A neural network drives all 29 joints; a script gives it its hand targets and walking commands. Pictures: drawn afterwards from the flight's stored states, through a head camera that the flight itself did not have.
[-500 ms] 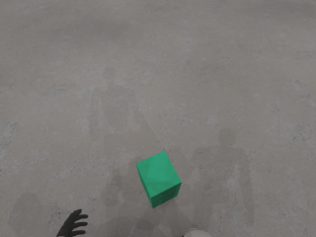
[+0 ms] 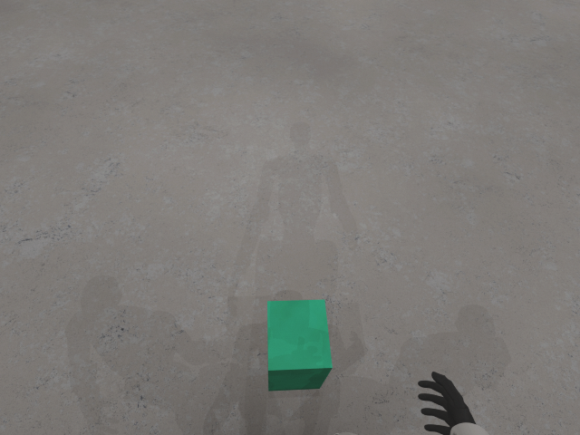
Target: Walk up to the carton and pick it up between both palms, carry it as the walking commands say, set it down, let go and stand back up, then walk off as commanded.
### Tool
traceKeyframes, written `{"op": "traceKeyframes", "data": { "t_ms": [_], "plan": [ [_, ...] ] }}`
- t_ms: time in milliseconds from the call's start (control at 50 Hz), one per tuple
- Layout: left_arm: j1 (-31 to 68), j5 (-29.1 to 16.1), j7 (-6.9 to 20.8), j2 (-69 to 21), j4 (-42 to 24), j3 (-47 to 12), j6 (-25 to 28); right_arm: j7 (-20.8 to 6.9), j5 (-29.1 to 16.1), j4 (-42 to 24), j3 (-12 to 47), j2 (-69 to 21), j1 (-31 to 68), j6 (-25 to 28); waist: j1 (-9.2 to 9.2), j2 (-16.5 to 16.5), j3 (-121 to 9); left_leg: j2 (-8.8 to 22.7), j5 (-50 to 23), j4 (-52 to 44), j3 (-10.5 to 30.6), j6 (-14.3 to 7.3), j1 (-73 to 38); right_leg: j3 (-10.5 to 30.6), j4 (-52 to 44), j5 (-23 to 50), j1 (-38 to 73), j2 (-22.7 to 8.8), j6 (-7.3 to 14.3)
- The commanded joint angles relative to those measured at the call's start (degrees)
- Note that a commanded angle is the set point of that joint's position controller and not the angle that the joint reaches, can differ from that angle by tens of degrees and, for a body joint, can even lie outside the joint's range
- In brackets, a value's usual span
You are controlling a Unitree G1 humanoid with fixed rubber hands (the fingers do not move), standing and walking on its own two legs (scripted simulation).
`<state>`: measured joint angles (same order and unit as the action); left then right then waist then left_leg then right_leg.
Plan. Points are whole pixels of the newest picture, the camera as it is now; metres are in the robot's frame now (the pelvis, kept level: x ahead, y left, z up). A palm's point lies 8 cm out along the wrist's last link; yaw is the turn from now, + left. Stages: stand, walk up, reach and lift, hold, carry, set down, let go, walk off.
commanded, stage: walk up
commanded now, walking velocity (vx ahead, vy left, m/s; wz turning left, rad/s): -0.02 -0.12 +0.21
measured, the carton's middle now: (295, 347) +0.40 +0.00 -0.62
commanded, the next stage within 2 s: none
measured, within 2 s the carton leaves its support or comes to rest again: neither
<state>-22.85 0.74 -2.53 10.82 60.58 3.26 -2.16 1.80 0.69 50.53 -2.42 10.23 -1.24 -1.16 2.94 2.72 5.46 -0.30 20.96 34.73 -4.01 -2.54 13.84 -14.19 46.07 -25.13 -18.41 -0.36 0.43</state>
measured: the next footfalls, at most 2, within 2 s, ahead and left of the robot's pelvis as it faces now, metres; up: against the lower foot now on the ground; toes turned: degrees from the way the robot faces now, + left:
right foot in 0.22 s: +0.08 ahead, -0.20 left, +0.00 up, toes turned -7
left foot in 0.60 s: -0.01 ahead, +0.04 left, +0.00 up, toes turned +2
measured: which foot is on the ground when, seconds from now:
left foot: down 0.00-0.22, up 0.24-0.58, down 0.60-1.00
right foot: up 0.00-0.20, down 0.22-0.58, up 0.60-0.90, down 0.92-1.00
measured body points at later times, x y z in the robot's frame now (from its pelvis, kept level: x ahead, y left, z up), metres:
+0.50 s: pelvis -0.04 -0.05 +0.02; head -0.02 -0.06 +0.47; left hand +0.01 +0.21 -0.12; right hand +0.03 -0.33 -0.13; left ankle -0.10 +0.08 -0.67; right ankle +0.04 -0.19 -0.72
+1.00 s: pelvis -0.03 -0.01 +0.01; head -0.02 -0.02 +0.46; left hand -0.05 +0.21 -0.14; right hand -0.03 -0.22 -0.15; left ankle -0.11 +0.05 -0.72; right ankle -0.04 -0.14 -0.73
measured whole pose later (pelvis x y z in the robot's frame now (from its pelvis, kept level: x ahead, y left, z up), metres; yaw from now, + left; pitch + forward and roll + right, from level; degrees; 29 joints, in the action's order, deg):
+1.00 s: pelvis -0.03 -0.01 +0.01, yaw +5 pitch -1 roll -1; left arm -17.0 -0.5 -1.9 7.5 61.7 0.6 -1.8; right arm 2.4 0.6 63.6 0.2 6.7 -17.4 0.3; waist -0.4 -1.5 1.5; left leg -2.3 20.3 24.7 -4.5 -3.8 4.1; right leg -2.3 27.4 -15.8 -11.1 -1.1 -0.6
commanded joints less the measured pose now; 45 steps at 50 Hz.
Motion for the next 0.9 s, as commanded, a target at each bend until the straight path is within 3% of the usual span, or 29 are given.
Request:
{"op": "traceKeyframes", "data": {
  "t_ms": [0,40,100,140,160,180,200,220,260,320,340,360,380,420,440,460,500,520,540,560,580,600,620,660,680,760,780,820,880],
  "plan": [
    [-3.0,0.5,0.5,4.7,-2.9,1.3,-0.2,1.6,0.6,0.2,-1.6,7.9,-2.3,-1.3,-2.37,-12.2,-3.0,19.6,-22.4,-14.5,11.8,-10.6,0.0,14.7,17.7,-3.4,-9.4,-4.9,-2.8],
    [-2.3,0.2,0.9,4.3,-3.8,0.5,-0.1,1.4,0.8,0.7,-1.0,7.6,-0.3,0.0,-0.99,-12.4,-2.2,14.6,-35.3,-12.3,5.7,-7.5,1.5,11.2,6.3,0.0,-4.7,-3.9,-3.5],
    [2.2,0.2,1.0,5.2,-5.4,0.2,0.6,0.8,0.3,4.6,-2.0,9.7,-6.9,0.1,-2.03,-13.1,-2.0,11.2,-33.9,-10.5,6.1,-5.7,-1.9,6.6,-8.2,4.1,0.0,-2.6,-3.7],
    [-0.6,-0.2,0.3,7.2,-4.2,-0.2,1.4,0.4,-0.1,4.7,-2.2,11.2,-5.5,-0.4,0.18,-13.9,-1.3,9.3,-39.5,-4.8,5.4,-2.2,-1.0,3.8,-16.9,15.6,3.4,-1.8,-3.2],
    [-1.4,-0.4,-0.2,8.0,-4.6,0.0,1.9,0.4,-0.3,4.2,-2.5,11.0,-7.5,-0.7,-0.32,-9.9,-4.2,6.6,-35.6,-0.5,2.5,-0.4,-2.1,5.2,-19.1,27.4,7.5,-5.3,-2.1],
    [-4.8,0.0,-0.6,12.3,-4.3,1.1,2.1,0.7,-0.3,2.6,-2.0,9.4,-8.1,-0.7,0.31,-0.6,-5.8,1.9,-25.5,9.1,-0.9,2.1,5.9,14.2,-18.0,48.8,12.0,-14.8,1.2],
    [-7.2,0.0,-0.8,17.5,-4.5,1.6,2.3,0.4,-0.5,0.2,-2.1,8.1,-6.7,-1.4,1.23,14.9,-7.3,-1.4,12.2,19.9,-0.2,4.5,14.7,30.2,-24.0,68.9,15.1,-29.5,6.8],
    [-6.4,0.6,-1.0,18.0,-5.0,1.8,1.9,0.3,0.3,-1.1,-2.0,8.5,-7.2,-3.1,1.17,14.5,-7.3,0.9,17.2,27.8,5.2,5.1,14.9,30.9,-24.5,69.8,12.9,-31.2,11.4],
    [-1.3,0.4,-1.1,14.5,-6.3,1.5,1.5,-0.9,0.1,-0.6,-1.7,8.1,-6.2,-3.7,-0.53,12.0,-9.4,1.9,11.4,31.9,6.5,4.9,14.5,22.7,-22.2,57.1,12.3,-25.3,9.0],
    [7.4,0.6,-0.2,10.6,-8.5,0.8,1.0,-2.5,1.1,2.6,-1.2,7.0,-11.7,-3.7,-4.35,11.5,-10.9,-0.1,1.5,32.0,3.2,4.9,7.0,14.2,-29.5,10.3,-0.5,-18.0,5.6],
    [8.1,1.1,0.4,10.7,-10.0,1.2,0.4,-3.1,1.4,1.7,-0.8,7.2,-11.2,-3.9,-3.86,13.5,-9.1,-1.5,1.9,31.2,1.4,4.5,6.8,15.6,-33.7,-6.3,-2.8,-17.5,5.6],
    [11.6,1.1,0.4,11.9,-10.3,2.1,0.2,-3.2,1.4,3.4,-0.5,6.6,-12.6,-3.8,-5.0,15.1,-6.9,-1.2,2.9,28.3,1.2,4.6,5.7,15.9,-35.1,-9.5,-4.0,-18.8,6.2],
    [10.4,1.1,0.4,11.6,-9.5,2.2,0.2,-3.2,1.2,2.8,-0.4,6.5,-11.7,-3.8,-4.42,11.2,-4.9,-1.1,3.9,24.4,1.8,4.5,7.5,17.2,-34.7,-7.5,-2.0,-19.0,6.5],
    [8.9,1.0,0.7,11.2,-9.2,2.1,-0.3,-2.6,0.8,2.8,0.4,5.0,-13.0,-3.0,-3.89,12.2,-3.6,-2.5,7.1,14.5,-0.7,4.6,3.6,14.5,-33.4,-4.9,-2.2,-16.0,6.0],
    [7.6,1.1,0.9,12.6,-8.2,2.3,-0.5,-2.8,0.6,3.5,0.4,5.6,-12.7,-2.9,-3.16,10.9,-2.4,-1.9,5.7,9.2,-1.6,4.4,5.1,16.6,-33.6,-4.0,-0.8,-18.6,6.7],
    [9.2,0.9,1.6,13.1,-9.1,2.3,-0.9,-2.7,0.5,2.5,0.4,6.0,-12.6,-2.1,-3.7,10.3,-5.0,-1.6,5.6,4.9,-2.0,3.2,0.5,13.2,-31.3,-5.6,-0.5,-16.2,6.1],
    [9.8,0.7,1.5,15.6,-9.3,2.6,-1.4,-2.9,0.5,5.6,0.0,6.9,-18.2,-1.6,-5.65,7.2,-4.5,-3.3,0.7,-4.0,-3.8,2.5,-4.4,16.5,-32.0,-10.2,-2.7,-17.8,5.1],
    [10.9,0.4,1.4,14.5,-9.7,3.2,-1.6,-2.9,0.6,6.8,0.4,6.7,-22.2,-1.4,-7.13,6.6,-5.4,-1.4,0.5,-7.7,0.5,0.9,-7.4,15.1,-28.3,-11.2,-4.0,-17.5,2.7],
    [7.7,0.2,1.7,12.2,-10.0,1.8,-1.5,-2.3,0.7,6.5,0.3,9.1,-24.2,-0.4,-7.33,-6.5,-5.4,3.8,9.3,-19.0,10.0,-0.7,-6.7,11.8,-19.4,-9.3,-5.0,-13.8,2.0],
    [12.0,0.6,2.3,5.8,-12.8,0.2,-1.2,-1.7,2.6,5.7,-0.3,13.7,-21.4,0.6,-7.8,-19.7,1.9,21.4,19.7,-30.7,35.7,-4.4,-2.9,4.6,-0.7,-1.9,-17.5,-2.3,-2.0],
    [11.2,0.5,2.7,5.1,-11.2,0.1,-1.4,-1.3,2.6,5.4,-0.5,14.2,-16.6,1.2,-2.57,-14.1,7.8,21.7,9.8,-32.5,29.6,-0.3,2.6,14.2,2.0,5.4,-17.8,-3.5,-2.1],
    [8.9,0.2,2.5,6.2,-11.5,-0.1,-1.4,-0.9,1.3,4.5,-0.8,13.0,-15.9,1.2,-3.79,-18.7,3.8,15.3,8.7,-30.1,24.1,1.7,1.4,15.2,0.8,7.1,-14.1,-4.5,-0.7],
    [10.3,-0.8,2.1,7.0,-8.8,1.0,-1.8,-0.5,1.5,4.9,0.2,11.1,-13.8,2.7,-2.32,-7.6,7.0,16.1,-18.4,-24.1,20.8,3.6,0.6,17.1,-0.1,8.0,-12.0,-3.6,-1.3],
    [6.7,-0.8,2.7,5.6,-7.0,-0.4,-0.8,-0.1,-0.2,5.8,1.7,7.6,-13.6,2.9,-2.04,-11.8,-1.5,8.5,-38.0,-17.4,7.4,2.6,-5.1,15.0,-3.3,10.8,-5.0,-3.2,-0.6],
    [5.3,-0.7,2.5,5.8,-6.4,-0.2,-0.8,0.3,-0.1,6.7,1.6,7.6,-14.4,3.1,-2.21,-14.1,-4.5,9.5,-39.7,-17.0,5.8,0.6,-8.5,13.6,-2.7,10.9,-4.0,-1.8,-0.6],
    [6.9,-0.8,1.7,3.9,-6.1,-0.3,-0.8,0.7,0.4,9.9,2.1,5.1,-20.2,2.7,-3.46,-10.7,-1.3,11.7,-35.9,-17.1,8.2,-3.1,-6.3,13.9,-7.2,7.5,-1.3,-2.8,-0.8],
    [7.9,-0.7,1.9,3.1,-6.4,-0.5,-0.7,1.0,0.4,10.2,2.3,4.1,-21.4,2.5,-4.25,-9.9,-1.8,11.8,-36.5,-17.6,9.7,-1.7,-9.2,15.1,-8.8,7.4,-3.4,-2.4,0.0],
    [5.5,-0.7,1.2,3.2,-5.1,-0.8,0.0,1.0,0.4,10.3,1.4,5.3,-18.4,2.3,-3.67,-9.1,-4.9,12.8,-37.0,-15.5,8.8,-5.8,-11.5,13.5,-13.0,6.4,0.0,-2.7,-0.3],
    [1.4,-1.2,0.2,3.1,-2.4,-1.3,1.4,1.2,-0.2,10.3,0.7,5.4,-17.8,2.0,-2.45,-7.1,-4.5,10.0,-38.2,-10.9,7.1,-3.9,-11.8,12.2,-23.3,18.8,6.2,-3.8,0.4]
  ]
}}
